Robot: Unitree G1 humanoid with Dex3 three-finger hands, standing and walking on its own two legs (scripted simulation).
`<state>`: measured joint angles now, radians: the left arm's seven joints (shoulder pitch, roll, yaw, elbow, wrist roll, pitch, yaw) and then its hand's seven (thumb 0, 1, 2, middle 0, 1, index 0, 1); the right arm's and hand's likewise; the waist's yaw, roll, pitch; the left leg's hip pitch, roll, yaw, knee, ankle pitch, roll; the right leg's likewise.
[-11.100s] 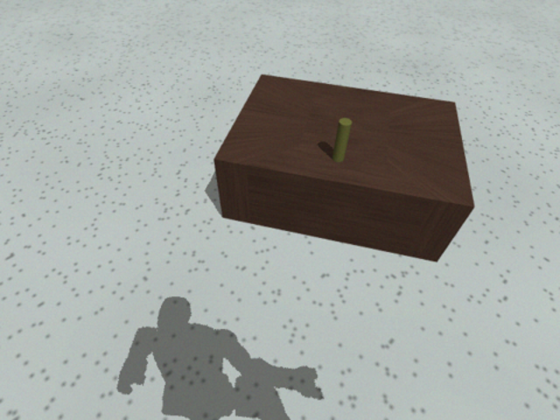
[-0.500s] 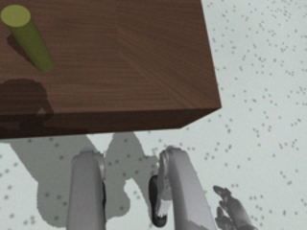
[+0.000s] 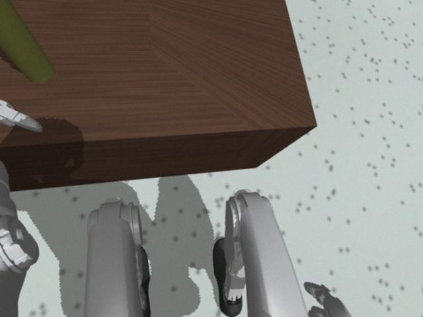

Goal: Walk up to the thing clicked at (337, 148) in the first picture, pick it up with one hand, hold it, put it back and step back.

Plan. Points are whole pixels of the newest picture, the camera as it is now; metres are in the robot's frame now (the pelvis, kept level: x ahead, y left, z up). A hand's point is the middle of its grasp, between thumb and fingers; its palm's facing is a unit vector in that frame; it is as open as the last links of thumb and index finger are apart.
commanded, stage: close in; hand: left
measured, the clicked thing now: (12, 35) +0.54 +0.28 +0.05
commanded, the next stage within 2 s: close in 0.20 s
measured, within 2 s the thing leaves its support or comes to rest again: leaves its support in 1.48 s
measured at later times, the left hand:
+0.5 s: hand (20, 70) +0.50 +0.27 +0.02, palm faces +0.25 -0.97 +0.01, open 16.5 cm
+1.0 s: hand (17, 53) +0.51 +0.27 +0.04, palm faces +0.25 -0.97 +0.00, open 8.6 cm
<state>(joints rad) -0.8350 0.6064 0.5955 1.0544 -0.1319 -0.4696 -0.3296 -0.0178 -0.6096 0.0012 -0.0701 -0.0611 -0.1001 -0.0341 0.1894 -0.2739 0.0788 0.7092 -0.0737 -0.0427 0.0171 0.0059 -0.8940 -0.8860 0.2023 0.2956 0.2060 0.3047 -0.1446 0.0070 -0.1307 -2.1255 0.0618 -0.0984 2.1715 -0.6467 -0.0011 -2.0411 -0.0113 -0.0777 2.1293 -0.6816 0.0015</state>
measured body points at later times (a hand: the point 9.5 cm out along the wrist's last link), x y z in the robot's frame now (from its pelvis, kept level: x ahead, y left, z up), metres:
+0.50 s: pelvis +0.01 +0.00 +0.01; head +0.22 +0.04 +0.40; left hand +0.48 +0.32 +0.02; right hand +0.12 -0.27 -0.12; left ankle +0.09 +0.13 -0.37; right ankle +0.10 -0.12 -0.37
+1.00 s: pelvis +0.01 +0.00 +0.02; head +0.22 +0.05 +0.42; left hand +0.50 +0.32 +0.04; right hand +0.08 -0.27 -0.10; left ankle +0.09 +0.13 -0.37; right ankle +0.10 -0.12 -0.37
